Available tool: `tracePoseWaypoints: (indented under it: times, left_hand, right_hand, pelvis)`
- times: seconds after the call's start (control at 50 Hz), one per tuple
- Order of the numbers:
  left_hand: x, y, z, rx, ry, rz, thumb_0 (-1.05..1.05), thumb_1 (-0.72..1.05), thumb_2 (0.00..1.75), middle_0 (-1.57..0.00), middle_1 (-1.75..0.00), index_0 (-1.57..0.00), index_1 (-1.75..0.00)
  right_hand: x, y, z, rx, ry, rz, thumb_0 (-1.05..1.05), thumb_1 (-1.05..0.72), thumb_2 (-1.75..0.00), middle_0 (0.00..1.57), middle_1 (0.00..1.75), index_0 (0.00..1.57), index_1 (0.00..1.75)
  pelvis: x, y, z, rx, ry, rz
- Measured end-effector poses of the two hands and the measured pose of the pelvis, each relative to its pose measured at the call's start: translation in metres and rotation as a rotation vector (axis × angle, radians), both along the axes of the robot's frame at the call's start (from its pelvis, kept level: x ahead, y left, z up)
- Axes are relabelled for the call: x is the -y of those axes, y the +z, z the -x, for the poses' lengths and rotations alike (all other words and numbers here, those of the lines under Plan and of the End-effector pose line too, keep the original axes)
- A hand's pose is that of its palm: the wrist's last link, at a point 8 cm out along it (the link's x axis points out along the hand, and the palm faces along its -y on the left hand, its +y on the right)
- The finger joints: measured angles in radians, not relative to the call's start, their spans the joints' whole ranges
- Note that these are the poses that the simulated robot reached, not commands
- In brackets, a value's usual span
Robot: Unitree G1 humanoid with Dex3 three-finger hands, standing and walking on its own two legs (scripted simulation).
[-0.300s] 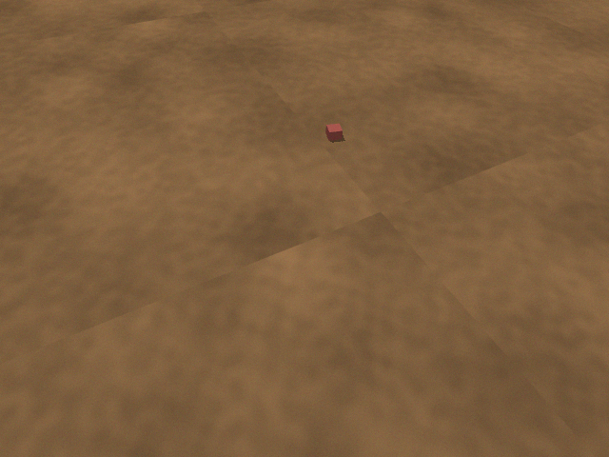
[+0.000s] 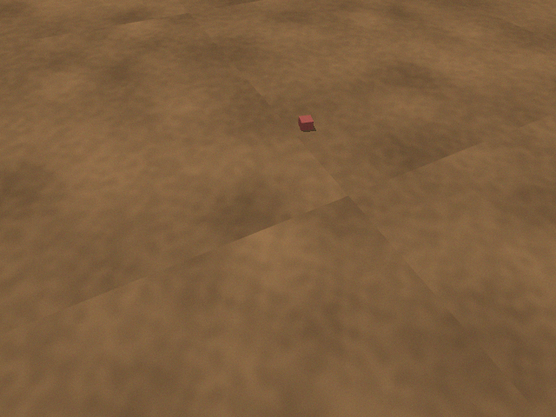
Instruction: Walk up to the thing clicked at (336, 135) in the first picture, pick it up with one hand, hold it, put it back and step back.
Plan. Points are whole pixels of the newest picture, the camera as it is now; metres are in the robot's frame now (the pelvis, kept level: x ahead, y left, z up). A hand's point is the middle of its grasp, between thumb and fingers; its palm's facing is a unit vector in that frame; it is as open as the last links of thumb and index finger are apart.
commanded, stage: stand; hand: left
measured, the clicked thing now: (305, 122) +1.78 -0.18 -0.76
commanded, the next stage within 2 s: walk up in 0.82 s
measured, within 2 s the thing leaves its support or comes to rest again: neither
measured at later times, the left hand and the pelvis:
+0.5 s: hand out of the picture +0.07 +0.25 -0.16, palm faces -0.02 -0.94 -0.34, open 7.4 cm; pelvis +0.00 +0.00 +0.00, yaw +0 degrees
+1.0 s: hand out of the picture +0.11 +0.26 -0.15, palm faces +0.02 -0.94 -0.35, open 7.4 cm; pelvis +0.02 -0.03 -0.01, yaw +1 degrees
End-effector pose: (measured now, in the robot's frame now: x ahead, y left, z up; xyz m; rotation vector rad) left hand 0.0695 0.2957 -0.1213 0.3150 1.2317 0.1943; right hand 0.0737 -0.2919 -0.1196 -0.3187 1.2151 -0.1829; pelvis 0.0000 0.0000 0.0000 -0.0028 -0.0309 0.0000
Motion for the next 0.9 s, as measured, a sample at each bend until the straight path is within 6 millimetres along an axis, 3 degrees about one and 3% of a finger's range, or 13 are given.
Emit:
tracePoseWaypoints:
  times: [0.82,0.9]
  left_hand:
    - [0.000,0.000,0.005,-0.019,0.016,-0.002,0.01,0.91,0.90,-0.20,-0.30,-0.20,-0.30]
    - [-0.008,0.001,-0.002,0.017,0.028,0.017,0.01,0.91,0.90,-0.20,-0.30,-0.20,-0.30]
  right_hand:
    - [0.003,0.000,0.002,-0.022,0.001,0.004,0.01,-0.91,-0.90,0.20,0.30,0.20,0.30]
    - [0.013,0.004,0.003,0.015,0.006,0.006,0.01,-0.91,-0.90,0.20,0.30,0.21,0.30]
  pelvis:
    - [0.001,0.001,-0.004,0.000,0.005,0.000]
    - [0.006,-0.003,-0.010,-0.017,0.013,-0.010]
